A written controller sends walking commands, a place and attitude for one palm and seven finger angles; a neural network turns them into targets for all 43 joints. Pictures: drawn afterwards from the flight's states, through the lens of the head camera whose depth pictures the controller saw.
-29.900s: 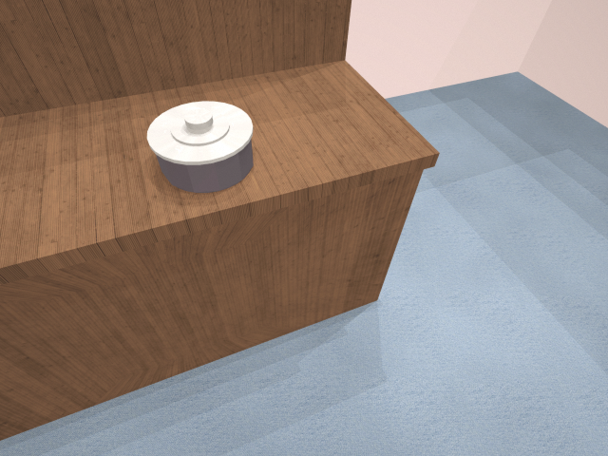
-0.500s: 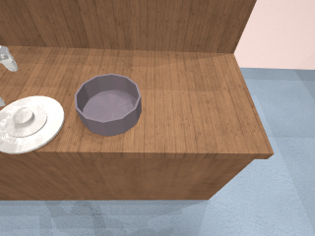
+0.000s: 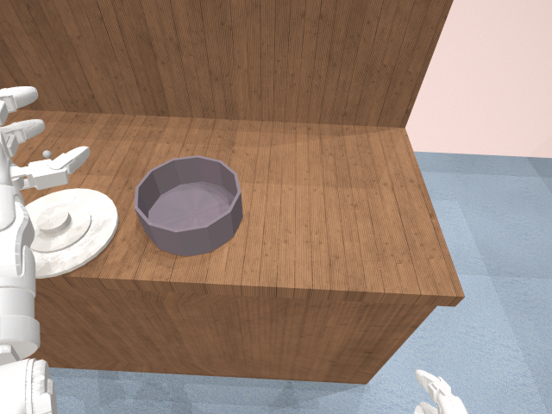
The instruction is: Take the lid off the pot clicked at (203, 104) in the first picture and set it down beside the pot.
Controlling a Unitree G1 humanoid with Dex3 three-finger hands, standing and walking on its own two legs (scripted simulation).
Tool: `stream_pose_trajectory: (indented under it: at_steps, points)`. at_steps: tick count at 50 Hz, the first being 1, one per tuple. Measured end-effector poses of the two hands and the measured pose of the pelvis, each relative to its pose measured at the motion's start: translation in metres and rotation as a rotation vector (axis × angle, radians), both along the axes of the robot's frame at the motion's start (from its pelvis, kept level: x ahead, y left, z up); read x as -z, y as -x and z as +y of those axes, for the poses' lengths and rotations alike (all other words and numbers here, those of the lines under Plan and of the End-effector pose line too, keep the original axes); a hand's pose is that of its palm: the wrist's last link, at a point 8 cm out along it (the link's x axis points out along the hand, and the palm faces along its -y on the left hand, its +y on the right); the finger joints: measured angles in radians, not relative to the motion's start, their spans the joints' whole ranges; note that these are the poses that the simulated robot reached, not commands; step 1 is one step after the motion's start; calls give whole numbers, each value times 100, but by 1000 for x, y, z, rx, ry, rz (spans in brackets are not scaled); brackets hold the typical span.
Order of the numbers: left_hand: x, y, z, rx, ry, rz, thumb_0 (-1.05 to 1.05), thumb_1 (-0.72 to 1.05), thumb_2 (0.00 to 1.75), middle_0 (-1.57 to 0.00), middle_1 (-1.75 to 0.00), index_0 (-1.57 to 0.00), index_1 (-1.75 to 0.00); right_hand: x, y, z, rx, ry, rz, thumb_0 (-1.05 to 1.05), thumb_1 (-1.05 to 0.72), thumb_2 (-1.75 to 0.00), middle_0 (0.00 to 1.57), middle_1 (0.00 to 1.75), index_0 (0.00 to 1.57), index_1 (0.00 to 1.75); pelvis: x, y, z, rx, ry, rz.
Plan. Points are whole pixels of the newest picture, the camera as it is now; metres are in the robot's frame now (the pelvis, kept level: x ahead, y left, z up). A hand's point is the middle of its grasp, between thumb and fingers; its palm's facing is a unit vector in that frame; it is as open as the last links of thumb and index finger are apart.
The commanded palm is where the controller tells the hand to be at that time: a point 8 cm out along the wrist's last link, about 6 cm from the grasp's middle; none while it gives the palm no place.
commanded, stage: draw the hand back to the body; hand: left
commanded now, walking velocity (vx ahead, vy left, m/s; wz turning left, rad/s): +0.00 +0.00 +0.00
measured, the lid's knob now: (54, 220) +0.43 +0.43 -0.02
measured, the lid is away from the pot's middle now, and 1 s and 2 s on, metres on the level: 0.25 0.25 0.25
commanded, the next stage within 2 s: step back with the hand held close in 1.40 s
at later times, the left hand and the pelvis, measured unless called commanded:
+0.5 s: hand (56, 209) +0.31 +0.28 +0.17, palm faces +0.55 -0.79 -0.28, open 8.2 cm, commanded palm +0.25 +0.31 +0.18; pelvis +0.02 -0.04 +0.00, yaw +0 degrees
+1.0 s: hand (51, 278) +0.23 +0.25 +0.16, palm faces +0.44 -0.84 -0.32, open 7.4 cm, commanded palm +0.17 +0.28 +0.17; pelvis +0.00 -0.02 +0.00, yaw +1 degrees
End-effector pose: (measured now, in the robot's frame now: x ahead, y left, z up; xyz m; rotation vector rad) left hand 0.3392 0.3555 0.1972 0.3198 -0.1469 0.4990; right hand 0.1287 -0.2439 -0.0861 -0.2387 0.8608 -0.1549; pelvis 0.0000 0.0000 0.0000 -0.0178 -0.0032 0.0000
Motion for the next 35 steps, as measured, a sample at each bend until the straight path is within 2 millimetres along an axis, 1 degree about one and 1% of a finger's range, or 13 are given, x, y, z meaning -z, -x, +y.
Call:
stream_pose_trajectory:
  at_steps: [5, 8, 12, 15, 20, 25, 30, 35]
  points:
    - [5, 15, -5, -49, 4, 18, 0, 25, 62, -29, -77, -29, -78, 10, 0, -25, 16, 11, 52, 1, -90, -90, 20, 30, 20, 30, 0, -9, -13, -3, -6, 1]
    - [5, 25, -10, -69, -4, 7, 0, 31, 65, -28, -73, -28, -74, 13, -4, -38, 17, 18, 65, 1, -90, -90, 20, 30, 20, 30, 0, -14, -21, -5, -9, -1]
    - [13, 33, -19, -82, 6, 30, 0, 39, 68, -27, -67, -27, -67, 14, -16, -48, 13, 20, 56, 2, -90, -90, 20, 30, 20, 30, 1, -17, -30, -9, -12, -3]
    - [17, 41, -26, -84, 4, 35, 0, 45, 71, -26, -62, -26, -63, 11, -29, -50, 9, 14, 18, 2, -91, -90, 20, 30, 20, 30, 1, -18, -35, -6, -15, -7]
    - [20, 57, -35, -81, -4, 32, 0, 56, 75, -25, -54, -25, -55, 4, -51, -47, -9, -6, -60, 2, -91, -90, 20, 30, 20, 30, 2, -18, -40, -3, -18, -15]
    - [21, 75, -39, -81, -4, 23, 1, 67, 80, -24, -46, -24, -47, -3, -67, -37, -40, -24, -115, 2, -91, -90, 20, 30, 20, 30, 2, -16, -41, -7, -18, -28]
    - [21, 94, -46, -62, -12, 5, 1, 77, 84, -22, -39, -22, -39, -5, -73, -24, -71, -40, -145, 1, -91, -90, 20, 30, 20, 30, 1, -14, -38, -12, -16, -40]
    - [23, 113, -49, -45, -25, -1, 1, 84, 87, -21, -34, -21, -34, -6, -70, -12, -88, -51, -153, 2, -90, -90, 20, 30, 20, 30, 1, -11, -33, -11, -15, -50]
